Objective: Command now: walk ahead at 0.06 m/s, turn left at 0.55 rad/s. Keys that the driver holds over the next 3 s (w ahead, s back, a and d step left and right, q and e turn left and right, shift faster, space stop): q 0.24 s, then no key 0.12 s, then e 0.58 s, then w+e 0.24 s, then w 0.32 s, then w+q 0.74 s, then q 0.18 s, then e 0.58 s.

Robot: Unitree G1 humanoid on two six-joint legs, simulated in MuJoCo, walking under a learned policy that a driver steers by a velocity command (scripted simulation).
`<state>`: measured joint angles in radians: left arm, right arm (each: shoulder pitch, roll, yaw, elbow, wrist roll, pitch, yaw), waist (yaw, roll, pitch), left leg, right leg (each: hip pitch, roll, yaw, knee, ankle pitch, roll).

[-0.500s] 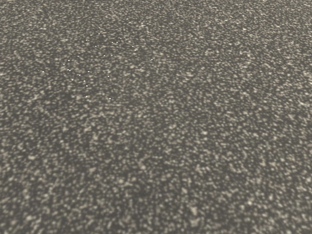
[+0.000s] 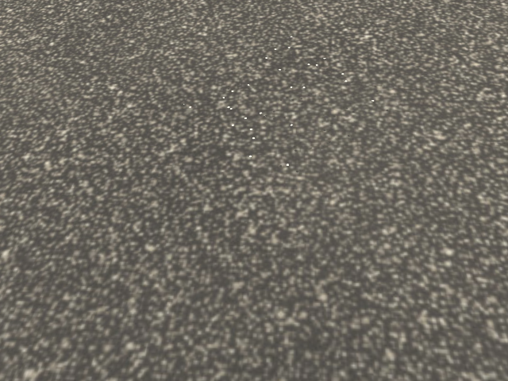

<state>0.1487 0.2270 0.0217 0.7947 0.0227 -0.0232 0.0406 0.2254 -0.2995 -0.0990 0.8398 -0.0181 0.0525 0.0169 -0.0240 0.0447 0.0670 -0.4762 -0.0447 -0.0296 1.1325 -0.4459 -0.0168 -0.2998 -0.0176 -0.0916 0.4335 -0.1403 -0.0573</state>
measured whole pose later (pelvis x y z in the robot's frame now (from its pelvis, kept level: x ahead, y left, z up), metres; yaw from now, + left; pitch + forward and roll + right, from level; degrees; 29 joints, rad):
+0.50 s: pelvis -0.01 +0.04 +0.00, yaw +12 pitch -1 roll -1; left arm 0.27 0.28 0.06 0.87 0.02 0.07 -0.01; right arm 0.14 -0.22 -0.01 0.80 -0.02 0.02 -0.01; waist 0.03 -0.05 0.05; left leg -0.16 -0.04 0.02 0.39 -0.21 0.06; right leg -0.38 -0.02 -0.01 0.83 -0.36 0.02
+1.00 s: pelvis -0.03 +0.02 +0.00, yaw -4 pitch +0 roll +1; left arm 0.25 0.29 0.08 0.84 0.01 0.05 0.01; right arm 0.12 -0.30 -0.06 0.85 -0.02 0.05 -0.02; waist 0.02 0.01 0.06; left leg -0.41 -0.01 -0.04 0.85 -0.40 -0.05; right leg -0.20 0.08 0.12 0.43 -0.22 -0.06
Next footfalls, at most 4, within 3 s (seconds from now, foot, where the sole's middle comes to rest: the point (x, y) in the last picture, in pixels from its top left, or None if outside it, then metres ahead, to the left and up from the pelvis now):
0.28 left None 0.01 0.12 -0.78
0.70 right None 0.00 -0.07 -0.78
1.14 left None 0.04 0.14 -0.78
1.60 right None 0.26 -0.15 -0.78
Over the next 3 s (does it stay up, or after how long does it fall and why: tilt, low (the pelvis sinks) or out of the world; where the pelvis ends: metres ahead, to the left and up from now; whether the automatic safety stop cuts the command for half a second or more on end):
stays up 0.68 -0.08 0.00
